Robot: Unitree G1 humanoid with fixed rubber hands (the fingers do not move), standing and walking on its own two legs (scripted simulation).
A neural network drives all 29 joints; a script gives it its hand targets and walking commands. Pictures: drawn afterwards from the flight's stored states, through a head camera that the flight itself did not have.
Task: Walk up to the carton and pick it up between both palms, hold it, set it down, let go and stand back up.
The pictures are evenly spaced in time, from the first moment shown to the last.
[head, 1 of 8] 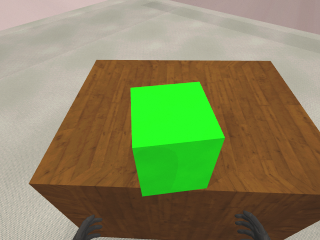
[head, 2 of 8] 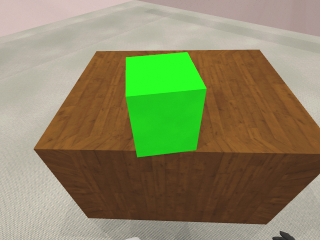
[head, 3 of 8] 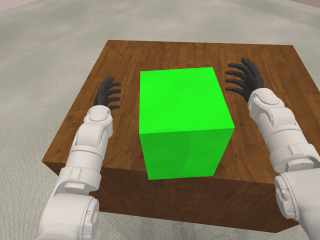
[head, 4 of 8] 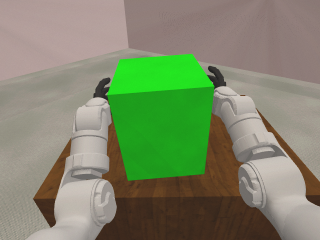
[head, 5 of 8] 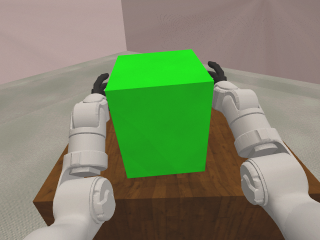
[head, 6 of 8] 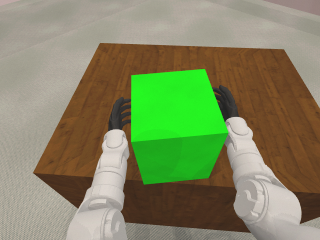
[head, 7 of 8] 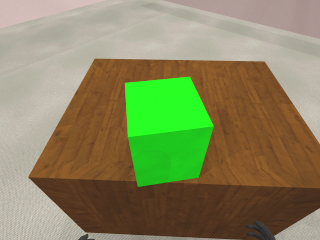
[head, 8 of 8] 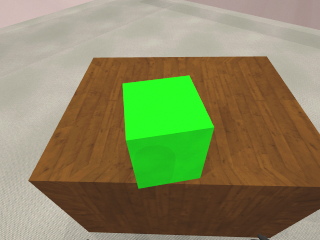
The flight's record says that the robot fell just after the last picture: no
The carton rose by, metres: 0.23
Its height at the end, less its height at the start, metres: +0.00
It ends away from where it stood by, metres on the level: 0.01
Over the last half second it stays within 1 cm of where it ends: yes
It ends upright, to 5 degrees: yes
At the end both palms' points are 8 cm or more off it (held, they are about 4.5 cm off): yes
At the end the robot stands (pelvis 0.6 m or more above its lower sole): yes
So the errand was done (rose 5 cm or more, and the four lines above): yes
